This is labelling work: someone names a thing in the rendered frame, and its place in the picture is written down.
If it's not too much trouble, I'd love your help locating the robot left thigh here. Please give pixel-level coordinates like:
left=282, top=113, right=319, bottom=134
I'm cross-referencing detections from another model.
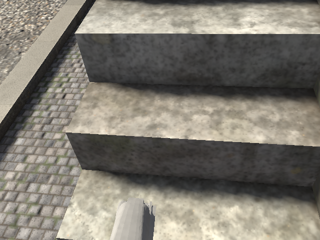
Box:
left=110, top=197, right=156, bottom=240

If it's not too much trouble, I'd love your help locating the left robot shin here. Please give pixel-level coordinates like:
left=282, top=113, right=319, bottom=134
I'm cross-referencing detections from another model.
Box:
left=115, top=200, right=127, bottom=217

